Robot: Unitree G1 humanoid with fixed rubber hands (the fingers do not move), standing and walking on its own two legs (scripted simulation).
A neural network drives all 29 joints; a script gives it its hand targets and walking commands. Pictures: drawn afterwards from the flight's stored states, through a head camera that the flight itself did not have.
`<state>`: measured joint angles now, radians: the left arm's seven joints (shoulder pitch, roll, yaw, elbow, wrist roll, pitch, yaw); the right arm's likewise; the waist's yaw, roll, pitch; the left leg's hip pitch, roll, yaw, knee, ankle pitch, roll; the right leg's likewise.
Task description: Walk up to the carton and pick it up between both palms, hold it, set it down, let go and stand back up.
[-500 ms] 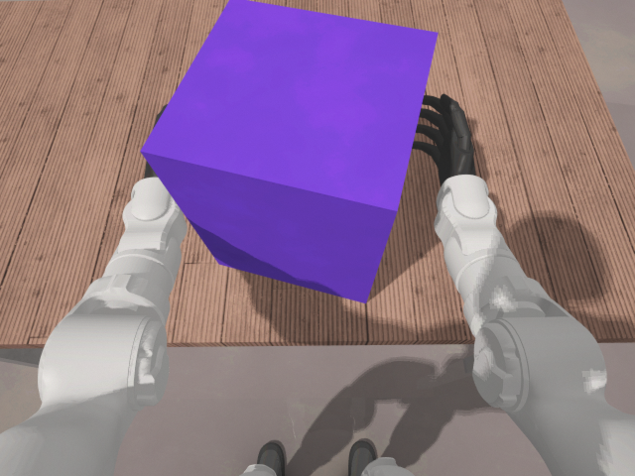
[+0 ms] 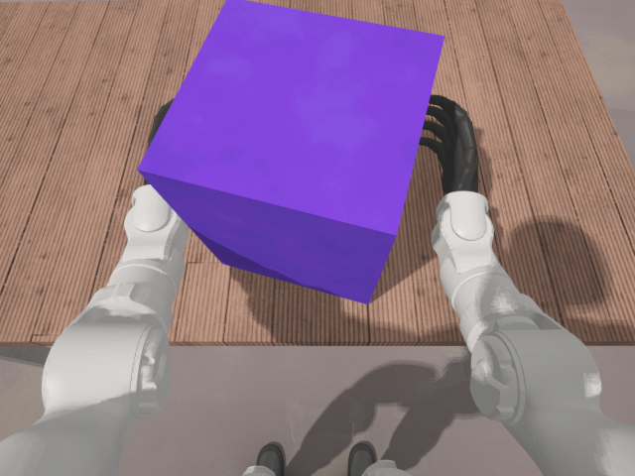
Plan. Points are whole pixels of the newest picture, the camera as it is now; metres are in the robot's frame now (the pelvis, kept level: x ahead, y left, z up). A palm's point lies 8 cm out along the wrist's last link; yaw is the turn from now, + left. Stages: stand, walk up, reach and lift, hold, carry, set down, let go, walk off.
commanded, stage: reach and lift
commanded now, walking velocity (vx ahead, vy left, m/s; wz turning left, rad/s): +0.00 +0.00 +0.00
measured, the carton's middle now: (309, 175) +0.45 +0.04 +0.07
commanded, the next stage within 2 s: none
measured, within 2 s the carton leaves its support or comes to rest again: neither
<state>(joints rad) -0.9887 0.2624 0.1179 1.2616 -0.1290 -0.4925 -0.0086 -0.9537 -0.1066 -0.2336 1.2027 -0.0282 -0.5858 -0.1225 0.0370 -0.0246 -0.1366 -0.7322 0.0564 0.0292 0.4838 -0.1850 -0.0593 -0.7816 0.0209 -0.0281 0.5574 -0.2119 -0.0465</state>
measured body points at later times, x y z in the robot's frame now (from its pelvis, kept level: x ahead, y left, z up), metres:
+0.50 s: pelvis +0.00 +0.00 +0.00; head +0.13 +0.01 +0.43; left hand +0.47 +0.20 +0.07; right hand +0.47 -0.14 +0.07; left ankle +0.00 +0.16 -0.72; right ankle +0.01 -0.08 -0.72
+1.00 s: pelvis -0.01 +0.00 +0.00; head +0.09 +0.00 +0.44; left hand +0.43 +0.17 +0.06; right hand +0.46 -0.15 +0.08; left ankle +0.00 +0.16 -0.72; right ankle +0.01 -0.08 -0.72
